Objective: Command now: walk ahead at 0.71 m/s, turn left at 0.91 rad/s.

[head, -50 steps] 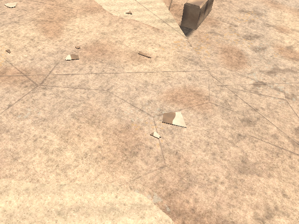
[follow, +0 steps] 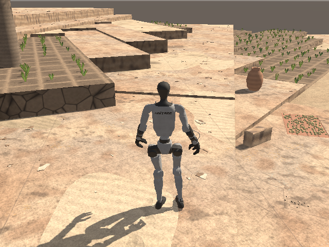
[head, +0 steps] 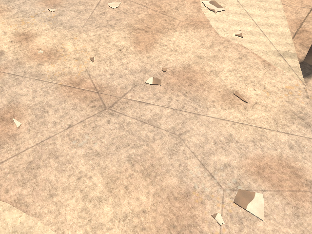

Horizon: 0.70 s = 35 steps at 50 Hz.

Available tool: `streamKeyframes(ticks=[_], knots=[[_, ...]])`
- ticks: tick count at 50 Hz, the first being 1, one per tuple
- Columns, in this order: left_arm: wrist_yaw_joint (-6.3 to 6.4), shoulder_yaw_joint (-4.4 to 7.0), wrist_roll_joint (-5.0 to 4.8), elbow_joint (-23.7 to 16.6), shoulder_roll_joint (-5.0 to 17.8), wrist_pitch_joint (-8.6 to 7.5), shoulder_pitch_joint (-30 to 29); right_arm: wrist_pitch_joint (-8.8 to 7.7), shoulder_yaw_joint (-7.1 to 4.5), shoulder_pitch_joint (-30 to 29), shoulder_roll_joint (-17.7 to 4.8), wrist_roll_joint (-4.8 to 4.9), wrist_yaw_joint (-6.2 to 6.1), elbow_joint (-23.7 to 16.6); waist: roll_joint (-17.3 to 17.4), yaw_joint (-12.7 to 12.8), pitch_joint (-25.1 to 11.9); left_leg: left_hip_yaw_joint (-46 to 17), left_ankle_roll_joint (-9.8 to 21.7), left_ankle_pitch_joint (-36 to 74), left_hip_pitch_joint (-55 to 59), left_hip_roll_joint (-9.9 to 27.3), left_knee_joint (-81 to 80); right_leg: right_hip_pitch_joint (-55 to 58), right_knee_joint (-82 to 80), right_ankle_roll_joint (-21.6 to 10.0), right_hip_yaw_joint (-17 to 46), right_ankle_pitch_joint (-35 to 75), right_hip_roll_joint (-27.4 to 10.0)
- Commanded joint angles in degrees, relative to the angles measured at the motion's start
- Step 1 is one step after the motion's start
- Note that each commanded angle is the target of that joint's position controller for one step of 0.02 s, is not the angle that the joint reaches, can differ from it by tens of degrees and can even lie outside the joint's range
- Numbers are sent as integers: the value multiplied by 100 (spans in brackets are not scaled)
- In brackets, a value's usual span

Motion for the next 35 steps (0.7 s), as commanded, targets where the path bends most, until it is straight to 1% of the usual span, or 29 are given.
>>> streamKeyframes(ticks=[1, 2, 3, 4, 5, 6, 7, 8, 9, 11, 14, 16, 17, 19, 21, 22, 23, 24, 25, 26, 27, 28, 29, 30, 31, 32, 33, 34, 35], knots=[[121, 208, -173, -98, 602, -162, 1068, -59, -158, -1449, -698, -67, 47, -839, 454, 1044, 110, -1227, -130, -2540, -2100, 689, -699, 2629, -1513, -234, -493, 254, 236], [231, 325, -127, 11, 1009, -215, 1504, -122, -76, -1378, -359, 1, 3, -883, -316, 1171, 107, -512, -525, -2736, -2949, 178, 464, 3537, -2131, -348, -145, -136, -428], [282, 388, 21, -225, 1418, -250, 1102, -224, 118, -964, 243, 162, -47, -996, -1629, 833, -194, 386, -448, -2530, -3350, -61, 2484, 3499, -2609, -666, 2034, -1902, -2342], [296, 471, 178, -397, 1582, -234, 514, -287, 113, -1165, -172, 12, 4, -1180, -1235, 584, -41, 647, -430, -1567, -3780, 638, 3332, 2671, -2955, -1158, 3243, -2833, -2861], [242, 392, 146, -444, 1178, -268, 318, -287, 50, -1398, -479, -65, 67, -1252, -618, 491, 89, 655, -435, -1077, -3641, 1010, 3683, 2290, -2863, -1203, 2907, -2674, -2687], [181, 335, 79, -432, 1003, -311, 310, -262, 23, -1254, -546, -125, 146, -1192, -404, 399, 87, 676, -480, -795, -3543, 1003, 3941, 2221, -2792, -1043, 2186, -2155, -2265], [144, 324, 61, -434, 994, -344, 373, -208, 22, -969, -538, -164, 222, -1087, -521, 343, -33, 854, -543, -635, -3379, 982, 4305, 2226, -2775, -883, 1507, -1633, -1919], [130, 315, 55, -390, 983, -369, 525, -150, 27, -856, -539, -178, 298, -1061, -628, 364, 20, 1018, -569, -498, -3367, 1077, 4630, 2136, -2820, -824, 991, -1350, -1733], [79, 319, 71, -328, 964, -398, 715, -104, 58, -924, -500, -162, 338, -1108, -654, 425, 132, 1096, -577, -352, -3422, 1180, 4842, 2053, -2868, -795, 643, -1106, -1640], [-9, 339, 92, -214, 924, -452, 1089, -49, 109, -1218, -450, -127, 358, -1228, -616, 586, 313, 1147, -581, -112, -3624, 1317, 5004, 2100, -2926, -782, 173, -784, -1612], [-68, 354, 126, 32, 856, -551, 1715, -74, 169, -1641, -367, -162, 365, -1318, -556, 810, 635, 970, -529, 31, -3790, 1284, 4555, 2234, -3114, -913, -124, -700, -1626], [-86, 366, 148, 157, 833, -588, 1879, -121, 205, -1915, -334, -155, 394, -1345, -599, 872, 890, 1029, -464, 37, -3736, 1268, 3871, 2321, -3311, -962, -437, -423, -1650], [-88, 366, 148, 211, 821, -593, 1906, -150, 230, -2092, -324, -150, 425, -1379, -632, 891, 989, 1205, -414, 36, -3570, 1298, 3439, 2322, -3429, -963, -650, -214, -1651], [-69, 363, 130, 372, 809, -581, 2076, -209, 301, -2476, -243, -145, 493, -1473, -693, 979, 1134, 1677, -273, -127, -3124, 1364, 2632, 2386, -3625, -985, -1017, 459, -1706], [-36, 374, 103, 614, 880, -524, 2308, -244, 384, -2645, -121, -164, 500, -1519, -803, 989, 1179, 2079, -41, -640, -2571, 1294, 1961, 2644, -3517, -1003, -1374, 1935, -1790], [-17, 372, 87, 708, 945, -492, 2273, -248, 403, -2465, -95, -181, 461, -1467, -878, 811, 1039, 2287, 124, -1020, -1952, 1108, 1622, 2679, -3125, -958, -1668, 3542, -1764], [4, 380, 69, 818, 1083, -470, 2347, -251, 367, -2101, -162, -202, 385, -1366, -1033, 576, 650, 2526, 274, -1358, -1151, 752, 1566, 2756, -2432, -967, -1791, 5682, -1847], [17, 394, 44, 894, 1253, -437, 2335, -275, 278, -1173, -324, -201, 291, -1123, -1147, 56, 54, 2601, 419, -1492, 64, 420, 1479, 2616, -1238, -989, -1856, 7219, -1919], [39, 394, -43, 832, 1337, -416, 2076, -342, 154, 292, -506, -202, 192, -662, -1071, -749, -643, 2274, 544, -941, 1941, 416, 878, 1811, 391, -914, -2015, 7026, -1735], [-38, 264, -111, 526, 844, -451, 2128, -364, -42, 978, -1131, -293, 67, -427, -157, -863, -1539, 539, 670, -2480, 4148, 1655, 709, -230, 2541, -814, -1875, 3771, -1334], [-171, 189, -182, 146, 372, -543, 1998, -375, -157, 1132, -1693, -164, -23, -454, 1145, -550, -2474, -2715, 904, -3974, 4941, 3299, -301, -1736, 4347, -687, -944, -946, -361], [-138, 288, -185, 33, 761, -572, 1127, -407, -136, 1124, -1541, -225, -77, -397, 100, -809, -1909, -2505, 687, -3064, 4354, 3246, -692, -2283, 4719, -864, -47, -447, -375], [-128, 265, -240, -11, 605, -589, 926, -465, -59, 971, -1217, -258, -148, -128, -54, -538, -738, -1420, 614, -1811, 3383, 3097, -611, -2480, 4506, -893, -93, 15, -555], [-164, 228, -212, 117, 474, -561, 1128, -518, 43, 635, -845, -264, -147, -73, -226, -160, -156, -733, 422, -1130, 2408, 2850, -736, -2120, 3954, -884, -139, 286, -789], [-216, 233, -103, 252, 364, -444, 1332, -572, 143, 245, -563, -200, -143, -39, -51, 184, 142, -69, 210, -925, 1769, 2496, -922, -1792, 3616, -853, -101, 409, -908], [-271, 207, -46, 427, 237, -310, 1739, -618, 210, 111, -383, -148, -144, -63, 383, 399, 171, 273, 169, -813, 1328, 2454, -1116, -1414, 3496, -792, -118, 527, -947], [-313, 222, -36, 535, 202, -202, 1785, -679, 270, 112, -160, -98, -127, -1, 413, 466, 291, 549, 93, -584, 1157, 2356, -1285, -1376, 3478, -771, -137, 560, -955], [-351, 229, -32, 524, 138, -130, 1643, -744, 280, 161, -125, -34, -117, 81, 451, 500, 490, 833, 41, -298, 1057, 2320, -1497, -1576, 3452, -751, -195, 678, -920], [-372, 227, -38, 467, 107, -93, 1343, -804, 277, 185, -115, -12, -99, 143, 395, 485, 703, 1173, -72, 40, 979, 2225, -1716, -1786, 3324, -741, -249, 938, -906]])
